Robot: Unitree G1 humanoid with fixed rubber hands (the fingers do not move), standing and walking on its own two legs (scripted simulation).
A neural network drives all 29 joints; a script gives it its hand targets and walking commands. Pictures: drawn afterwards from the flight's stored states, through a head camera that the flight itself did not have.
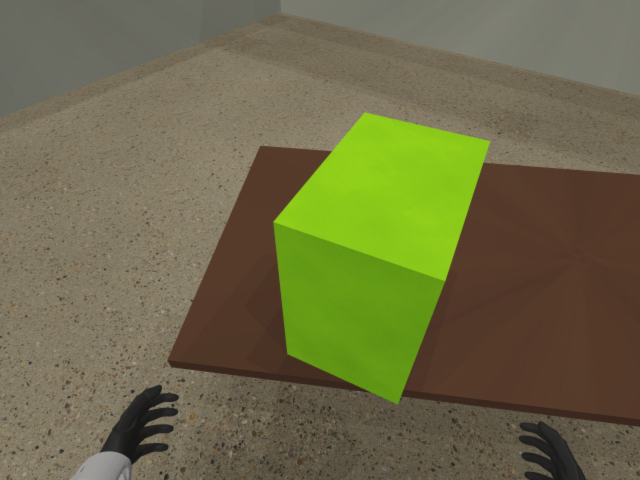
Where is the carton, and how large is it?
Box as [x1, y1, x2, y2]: [273, 113, 489, 403]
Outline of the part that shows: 364,113 273,222 286,346 288,354 397,403 445,280 489,141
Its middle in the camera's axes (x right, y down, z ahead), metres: +0.09 +0.02 +0.57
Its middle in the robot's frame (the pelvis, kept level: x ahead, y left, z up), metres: +0.42 -0.06 +0.05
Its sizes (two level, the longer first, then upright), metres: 0.269 0.182 0.284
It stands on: a table, 0.69 m high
